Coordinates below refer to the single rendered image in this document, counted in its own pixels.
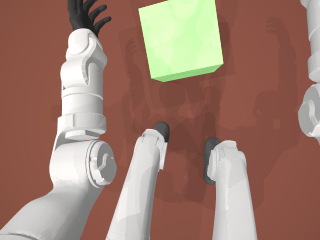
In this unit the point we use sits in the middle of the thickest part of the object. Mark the right robot upper arm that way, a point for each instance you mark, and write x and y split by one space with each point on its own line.
309 112

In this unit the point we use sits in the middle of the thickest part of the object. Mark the right robot shin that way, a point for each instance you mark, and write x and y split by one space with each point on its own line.
227 143

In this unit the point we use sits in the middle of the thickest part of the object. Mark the left robot upper arm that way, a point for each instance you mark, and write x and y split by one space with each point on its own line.
79 171

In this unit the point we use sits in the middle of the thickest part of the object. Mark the carton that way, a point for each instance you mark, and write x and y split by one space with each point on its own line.
181 38

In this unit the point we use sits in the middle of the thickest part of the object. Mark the left robot shin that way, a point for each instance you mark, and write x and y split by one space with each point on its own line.
152 132

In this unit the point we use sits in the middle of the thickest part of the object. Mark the robot left hand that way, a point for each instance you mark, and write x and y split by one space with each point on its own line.
80 19

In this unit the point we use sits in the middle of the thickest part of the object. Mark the left robot forearm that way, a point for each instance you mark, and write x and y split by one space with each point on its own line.
81 90

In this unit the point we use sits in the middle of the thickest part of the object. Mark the robot shin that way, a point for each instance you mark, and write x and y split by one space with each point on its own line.
227 143
152 132

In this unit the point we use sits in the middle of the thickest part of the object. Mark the right robot forearm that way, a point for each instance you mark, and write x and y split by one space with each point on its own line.
313 25

